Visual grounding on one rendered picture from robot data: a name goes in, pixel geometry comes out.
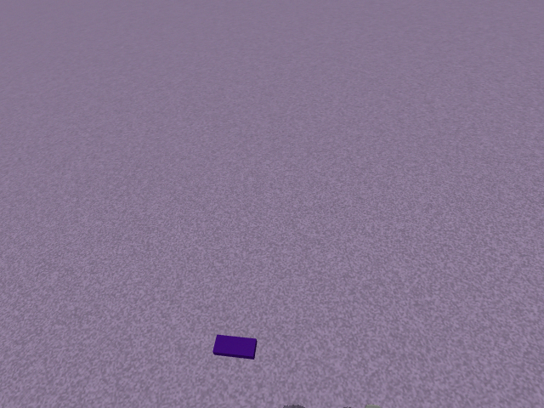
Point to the small box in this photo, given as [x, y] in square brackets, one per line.
[239, 347]

